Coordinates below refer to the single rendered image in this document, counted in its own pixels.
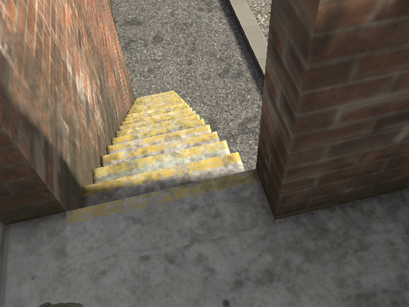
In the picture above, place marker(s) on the stairs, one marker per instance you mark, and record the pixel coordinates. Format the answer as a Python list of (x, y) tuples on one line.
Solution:
[(160, 144)]

